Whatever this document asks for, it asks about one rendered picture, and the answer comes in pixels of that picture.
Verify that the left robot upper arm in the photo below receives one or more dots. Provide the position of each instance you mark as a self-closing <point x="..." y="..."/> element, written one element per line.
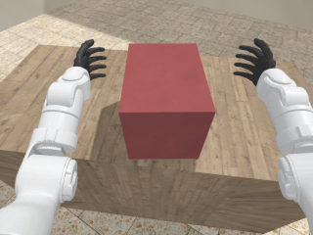
<point x="45" y="182"/>

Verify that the pedestal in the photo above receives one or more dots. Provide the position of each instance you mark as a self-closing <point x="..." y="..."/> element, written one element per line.
<point x="233" y="184"/>

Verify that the robot right forearm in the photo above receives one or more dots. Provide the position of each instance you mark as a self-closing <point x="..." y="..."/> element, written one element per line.
<point x="290" y="111"/>

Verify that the right robot hand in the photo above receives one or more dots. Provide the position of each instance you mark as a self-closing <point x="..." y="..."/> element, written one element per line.
<point x="263" y="62"/>

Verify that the right robot upper arm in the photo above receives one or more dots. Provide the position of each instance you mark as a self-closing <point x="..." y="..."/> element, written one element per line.
<point x="295" y="177"/>

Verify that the robot left forearm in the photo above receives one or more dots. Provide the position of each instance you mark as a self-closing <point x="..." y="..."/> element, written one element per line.
<point x="60" y="117"/>

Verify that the carton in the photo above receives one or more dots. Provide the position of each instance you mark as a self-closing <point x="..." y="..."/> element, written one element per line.
<point x="166" y="108"/>

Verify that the left robot hand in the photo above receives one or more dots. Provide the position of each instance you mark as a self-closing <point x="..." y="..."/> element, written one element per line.
<point x="84" y="60"/>

